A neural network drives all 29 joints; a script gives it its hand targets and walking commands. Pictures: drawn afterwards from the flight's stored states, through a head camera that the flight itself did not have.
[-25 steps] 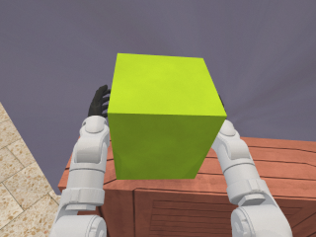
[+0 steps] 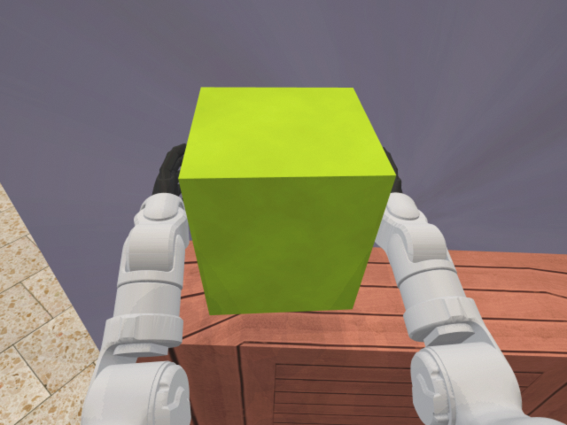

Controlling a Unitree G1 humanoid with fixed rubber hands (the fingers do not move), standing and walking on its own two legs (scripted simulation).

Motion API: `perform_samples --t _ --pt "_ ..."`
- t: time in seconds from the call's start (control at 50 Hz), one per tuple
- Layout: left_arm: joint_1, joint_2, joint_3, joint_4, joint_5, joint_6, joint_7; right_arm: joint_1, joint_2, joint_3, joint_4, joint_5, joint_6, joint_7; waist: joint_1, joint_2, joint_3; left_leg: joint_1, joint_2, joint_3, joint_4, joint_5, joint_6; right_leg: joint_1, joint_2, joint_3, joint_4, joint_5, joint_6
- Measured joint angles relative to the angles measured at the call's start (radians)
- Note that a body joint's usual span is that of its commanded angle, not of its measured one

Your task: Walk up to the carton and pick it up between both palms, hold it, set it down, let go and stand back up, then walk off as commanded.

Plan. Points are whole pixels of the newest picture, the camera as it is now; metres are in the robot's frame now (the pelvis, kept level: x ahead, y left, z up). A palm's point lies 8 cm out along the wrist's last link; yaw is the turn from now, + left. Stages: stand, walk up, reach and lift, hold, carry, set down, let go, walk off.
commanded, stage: reach and lift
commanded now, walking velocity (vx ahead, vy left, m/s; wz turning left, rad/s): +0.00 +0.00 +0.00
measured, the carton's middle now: (280, 203) +0.38 -0.02 +0.18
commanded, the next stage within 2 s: hold in 0.74 s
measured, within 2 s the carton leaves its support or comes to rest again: neither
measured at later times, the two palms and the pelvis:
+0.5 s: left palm (166, 195) +0.38 +0.13 +0.20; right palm (384, 190) +0.38 -0.17 +0.20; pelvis +0.01 +0.00 +0.00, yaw +0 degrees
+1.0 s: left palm (156, 188) +0.37 +0.14 +0.22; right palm (385, 179) +0.37 -0.16 +0.22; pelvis +0.00 +0.00 +0.00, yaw +0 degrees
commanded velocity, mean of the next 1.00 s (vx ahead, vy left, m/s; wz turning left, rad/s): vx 0.00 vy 0.00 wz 0.00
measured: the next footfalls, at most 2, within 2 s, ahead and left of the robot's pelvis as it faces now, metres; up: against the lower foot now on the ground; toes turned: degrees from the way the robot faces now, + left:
none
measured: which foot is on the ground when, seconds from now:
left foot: down 0.00-1.00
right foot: down 0.00-1.00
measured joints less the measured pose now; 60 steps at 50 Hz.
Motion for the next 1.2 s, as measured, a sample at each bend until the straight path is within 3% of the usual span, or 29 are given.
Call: perform_samples --t 0.22,0.86,1.2 --pt "-0.026 0.016 -0.001 0.027 0.000 0.010 0.000 -0.038 0.000 -0.010 0.052 0.013 -0.008 -0.001 -0.001 -0.011 -0.005 0.003 0.000 -0.005 0.002 -0.003 -0.001 0.004 0.001 -0.002 0.004 -0.006 -0.001" --pt "0.035 0.010 -0.029 -0.172 -0.007 0.129 0.002 0.001 -0.027 0.051 -0.120 0.102 0.090 -0.044 -0.006 0.003 0.000 0.023 0.005 -0.015 0.017 -0.020 -0.003 0.035 0.011 0.001 -0.001 -0.014 -0.002" --pt "0.011 0.006 0.007 -0.153 0.007 0.161 -0.018 -0.049 -0.030 0.055 -0.066 0.102 0.118 -0.044 0.005 0.002 -0.015 0.037 0.003 -0.012 0.010 -0.012 -0.003 0.042 0.011 0.010 0.004 -0.012 -0.002"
